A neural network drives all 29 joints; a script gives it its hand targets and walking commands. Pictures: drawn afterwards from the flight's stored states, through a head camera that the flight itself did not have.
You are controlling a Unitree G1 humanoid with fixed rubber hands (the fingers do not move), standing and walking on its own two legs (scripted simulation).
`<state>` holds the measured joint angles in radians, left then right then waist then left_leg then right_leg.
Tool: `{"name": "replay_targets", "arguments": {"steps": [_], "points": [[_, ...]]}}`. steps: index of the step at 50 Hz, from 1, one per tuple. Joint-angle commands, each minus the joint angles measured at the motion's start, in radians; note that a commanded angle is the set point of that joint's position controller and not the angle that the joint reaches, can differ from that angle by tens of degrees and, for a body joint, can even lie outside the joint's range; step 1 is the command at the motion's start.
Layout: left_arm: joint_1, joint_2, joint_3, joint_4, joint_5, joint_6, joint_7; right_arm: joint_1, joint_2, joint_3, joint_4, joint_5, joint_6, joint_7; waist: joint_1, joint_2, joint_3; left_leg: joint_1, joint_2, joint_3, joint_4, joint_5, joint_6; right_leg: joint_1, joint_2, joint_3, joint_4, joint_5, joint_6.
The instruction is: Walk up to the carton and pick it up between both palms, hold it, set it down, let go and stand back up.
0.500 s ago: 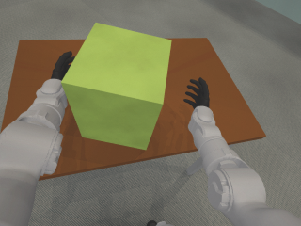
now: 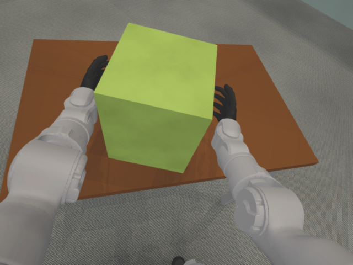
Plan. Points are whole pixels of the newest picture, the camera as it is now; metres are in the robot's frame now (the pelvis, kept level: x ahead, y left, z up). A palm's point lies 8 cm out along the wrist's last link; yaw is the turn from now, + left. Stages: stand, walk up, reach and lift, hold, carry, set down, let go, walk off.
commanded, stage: reach and lift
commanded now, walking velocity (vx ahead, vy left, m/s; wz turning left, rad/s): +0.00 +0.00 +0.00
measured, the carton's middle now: (158, 105) +0.48 -0.03 +0.04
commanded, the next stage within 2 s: none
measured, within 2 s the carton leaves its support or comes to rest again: neither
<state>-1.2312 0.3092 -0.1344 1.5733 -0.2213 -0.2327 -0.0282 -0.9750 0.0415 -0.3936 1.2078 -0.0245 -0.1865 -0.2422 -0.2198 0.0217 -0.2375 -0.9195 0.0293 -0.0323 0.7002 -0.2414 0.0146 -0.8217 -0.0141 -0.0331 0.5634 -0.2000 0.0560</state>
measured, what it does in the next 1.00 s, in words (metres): stands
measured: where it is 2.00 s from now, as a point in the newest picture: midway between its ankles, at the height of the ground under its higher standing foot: outside the picture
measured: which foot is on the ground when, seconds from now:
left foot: down 0.00-1.00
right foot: down 0.00-1.00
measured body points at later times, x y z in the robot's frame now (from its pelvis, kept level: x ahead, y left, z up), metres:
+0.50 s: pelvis +0.01 +0.00 +0.01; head +0.12 +0.04 +0.44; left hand +0.52 +0.10 +0.06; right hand +0.42 -0.18 +0.05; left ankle +0.03 +0.10 -0.71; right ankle +0.02 -0.16 -0.71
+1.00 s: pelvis +0.02 -0.02 +0.02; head +0.14 +0.01 +0.46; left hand +0.52 +0.10 +0.06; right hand +0.42 -0.18 +0.04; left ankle +0.03 +0.10 -0.71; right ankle +0.02 -0.16 -0.71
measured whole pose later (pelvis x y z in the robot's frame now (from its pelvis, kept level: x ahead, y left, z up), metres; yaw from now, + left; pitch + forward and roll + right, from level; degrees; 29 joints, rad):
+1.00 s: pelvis +0.02 -0.02 +0.02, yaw +1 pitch +19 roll -2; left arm -1.14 0.26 0.36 1.63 0.21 -0.41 -0.08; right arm -0.79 0.25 -0.79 1.02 -0.49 -0.43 -0.15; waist -0.17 -0.01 -0.09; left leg -0.65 0.04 -0.03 0.52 -0.21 -0.01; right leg -0.56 -0.01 -0.05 0.40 -0.18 0.03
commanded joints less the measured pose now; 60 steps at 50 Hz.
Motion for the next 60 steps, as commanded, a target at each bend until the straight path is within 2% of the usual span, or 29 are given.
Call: {"name": "replay_targets", "arguments": {"steps": [1,3,6,8,18,19,21,25,27,28,30,31,32,33,34,35,36,39,41,42,45,47,49,50,51,53,54,59,60], "points": [[-0.609,0.015,0.029,-0.222,0.041,-0.074,0.009,-0.542,-0.142,-0.016,-0.248,-0.051,-0.086,-0.006,-0.057,0.259,-0.919,0.805,-0.014,0.021,0.02,0.54,-0.148,0.138,0.065,-0.097,-0.031,0.394,-0.052],[-0.613,0.011,0.038,-0.202,0.049,-0.075,0.012,-0.552,-0.129,-0.037,-0.252,-0.071,-0.089,-0.013,-0.057,0.244,-0.92,0.775,-0.018,0.028,0.013,0.486,-0.139,0.155,0.061,-0.095,-0.039,0.386,-0.049],[-0.61,-0.008,0.043,-0.232,0.072,-0.074,0.021,-0.542,-0.116,-0.063,-0.254,-0.098,-0.103,-0.02,-0.066,0.272,-0.934,0.785,-0.017,0.032,0.013,0.495,-0.147,0.165,0.059,-0.098,-0.044,0.4,-0.052],[-0.612,0.001,0.057,-0.237,0.089,-0.074,0.031,-0.543,-0.109,-0.073,-0.282,-0.117,-0.106,-0.028,-0.055,0.264,-0.962,0.787,-0.021,0.04,0.004,0.484,-0.141,0.175,0.059,-0.096,-0.05,0.416,-0.049],[-0.591,-0.106,0.131,-0.169,0.162,-0.098,0.0,-0.542,0.01,-0.11,-0.277,-0.205,-0.121,0.008,-0.039,0.234,-0.884,0.753,-0.022,0.056,-0.041,0.418,-0.126,0.273,0.044,-0.09,-0.062,0.399,-0.053],[-0.596,-0.127,0.132,-0.17,0.173,-0.102,-0.001,-0.531,0.015,-0.128,-0.265,-0.224,-0.127,0.012,-0.057,0.243,-0.872,0.765,-0.019,0.052,-0.04,0.429,-0.133,0.263,0.047,-0.095,-0.071,0.391,-0.057],[-0.6,-0.155,0.163,-0.176,0.203,-0.114,-0.004,-0.541,0.05,-0.143,-0.278,-0.259,-0.139,0.027,-0.041,0.251,-0.887,0.786,-0.014,0.057,-0.036,0.457,-0.141,0.262,0.047,-0.093,-0.072,0.379,-0.063],[-0.601,-0.35,0.261,-0.101,0.327,-0.134,-0.057,-0.554,0.257,-0.157,-0.241,-0.37,-0.157,0.103,-0.012,0.241,-0.831,0.818,-0.008,0.067,-0.068,0.471,-0.147,0.313,0.053,-0.087,-0.092,0.358,-0.067],[-0.604,-0.521,0.313,-0.042,0.409,-0.151,-0.104,-0.571,0.43,-0.183,-0.223,-0.469,-0.178,0.158,-0.02,0.238,-0.779,0.814,-0.01,0.07,-0.087,0.461,-0.148,0.343,0.055,-0.09,-0.101,0.35,-0.07],[-0.581,-0.594,0.341,0.002,0.452,-0.166,-0.13,-0.571,0.52,-0.186,-0.226,-0.513,-0.188,0.192,-0.009,0.223,-0.756,0.8,-0.007,0.072,-0.09,0.464,-0.145,0.358,0.055,-0.091,-0.098,0.361,-0.065],[-0.526,-0.646,0.371,0.069,0.504,-0.182,-0.146,-0.515,0.541,-0.203,-0.173,-0.553,-0.208,0.235,-0.007,0.238,-0.682,0.838,0.009,0.063,-0.101,0.52,-0.164,0.315,0.067,-0.099,-0.115,0.348,-0.062],[-0.507,-0.645,0.399,0.102,0.524,-0.189,-0.153,-0.491,0.554,-0.214,-0.164,-0.571,-0.209,0.245,-0.001,0.228,-0.654,0.826,0.011,0.067,-0.108,0.534,-0.162,0.32,0.062,-0.092,-0.126,0.351,-0.064],[-0.482,-0.668,0.402,0.103,0.53,-0.199,-0.155,-0.467,0.561,-0.211,-0.151,-0.592,-0.216,0.256,-0.012,0.212,-0.648,0.843,0.019,0.059,-0.11,0.571,-0.165,0.319,0.066,-0.097,-0.133,0.375,-0.061],[-0.462,-0.676,0.418,0.117,0.539,-0.208,-0.159,-0.455,0.569,-0.211,-0.138,-0.603,-0.222,0.265,-0.002,0.212,-0.633,0.839,0.022,0.061,-0.109,0.601,-0.165,0.312,0.066,-0.095,-0.134,0.379,-0.06],[-0.449,-0.678,0.43,0.096,0.547,-0.221,-0.159,-0.432,0.575,-0.213,-0.125,-0.613,-0.229,0.268,-0.004,0.199,-0.63,0.823,0.023,0.059,-0.108,0.612,-0.161,0.332,0.064,-0.089,-0.134,0.4,-0.06],[-0.426,-0.665,0.452,0.117,0.559,-0.218,-0.161,-0.414,0.572,-0.21,-0.111,-0.62,-0.228,0.271,0.003,0.187,-0.595,0.817,0.024,0.061,-0.12,0.605,-0.156,0.349,0.062,-0.084,-0.137,0.408,-0.058],[-0.416,-0.657,0.459,0.089,0.569,-0.223,-0.163,-0.393,0.572,-0.201,-0.095,-0.618,-0.232,0.275,0.008,0.173,-0.561,0.822,0.024,0.063,-0.127,0.625,-0.155,0.371,0.058,-0.08,-0.137,0.439,-0.056],[-0.397,-0.645,0.447,0.082,0.552,-0.222,-0.166,-0.38,0.577,-0.178,-0.084,-0.616,-0.237,0.269,0.001,0.137,-0.547,0.794,0.024,0.065,-0.138,0.633,-0.14,0.399,0.055,-0.078,-0.139,0.482,-0.049],[-0.39,-0.64,0.448,0.079,0.55,-0.214,-0.172,-0.374,0.596,-0.15,-0.072,-0.612,-0.234,0.26,0.008,0.118,-0.506,0.739,0.013,0.073,-0.15,0.575,-0.124,0.442,0.045,-0.068,-0.137,0.495,-0.048],[-0.39,-0.647,0.424,0.054,0.535,-0.216,-0.171,-0.365,0.607,-0.136,-0.08,-0.603,-0.24,0.255,-0.001,0.125,-0.521,0.737,0.009,0.072,-0.154,0.571,-0.121,0.464,0.042,-0.07,-0.129,0.519,-0.047],[-0.378,-0.647,0.422,0.052,0.539,-0.205,-0.175,-0.37,0.644,-0.092,-0.09,-0.586,-0.242,0.239,0.025,0.118,-0.525,0.663,-0.004,0.085,-0.159,0.514,-0.106,0.53,0.029,-0.058,-0.117,0.56,-0.041],[-0.388,-0.661,0.401,0.035,0.536,-0.194,-0.176,-0.376,0.646,-0.091,-0.085,-0.569,-0.246,0.227,0.009,0.143,-0.542,0.627,-0.009,0.081,-0.166,0.468,-0.109,0.564,0.027,-0.062,-0.111,0.568,-0.042],[-0.38,-0.666,0.412,0.044,0.546,-0.185,-0.178,-0.391,0.644,-0.077,-0.102,-0.563,-0.251,0.221,0.025,0.138,-0.562,0.612,-0.016,0.091,-0.168,0.418,-0.102,0.579,0.021,-0.057,-0.118,0.558,-0.043],[-0.389,-0.668,0.412,0.041,0.553,-0.183,-0.179,-0.389,0.637,-0.081,-0.111,-0.564,-0.252,0.217,0.017,0.144,-0.566,0.621,-0.016,0.088,-0.173,0.413,-0.104,0.585,0.024,-0.064,-0.117,0.565,-0.041],[-0.372,-0.669,0.421,0.049,0.562,-0.179,-0.181,-0.388,0.643,-0.078,-0.11,-0.559,-0.252,0.214,0.034,0.136,-0.566,0.585,-0.023,0.094,-0.178,0.381,-0.097,0.6,0.018,-0.053,-0.119,0.561,-0.041],[-0.38,-0.671,0.422,0.062,0.565,-0.174,-0.184,-0.398,0.641,-0.089,-0.111,-0.562,-0.249,0.21,0.019,0.128,-0.564,0.553,-0.025,0.095,-0.19,0.324,-0.097,0.622,0.013,-0.059,-0.12,0.546,-0.038],[-0.392,-0.675,0.409,0.047,0.561,-0.174,-0.184,-0.395,0.649,-0.09,-0.114,-0.565,-0.25,0.208,0.012,0.138,-0.58,0.551,-0.028,0.097,-0.196,0.32,-0.097,0.635,0.012,-0.06,-0.113,0.575,-0.036],[-0.397,-0.67,0.422,0.045,0.57,-0.174,-0.182,-0.408,0.655,-0.082,-0.133,-0.559,-0.252,0.211,0.027,0.143,-0.587,0.562,-0.024,0.102,-0.19,0.315,-0.1,0.605,0.019,-0.065,-0.119,0.524,-0.043],[-0.399,-0.679,0.418,0.054,0.571,-0.173,-0.181,-0.408,0.649,-0.089,-0.127,-0.561,-0.256,0.212,0.02,0.146,-0.586,0.573,-0.023,0.096,-0.191,0.324,-0.102,0.593,0.02,-0.07,-0.119,0.532,-0.043]]}}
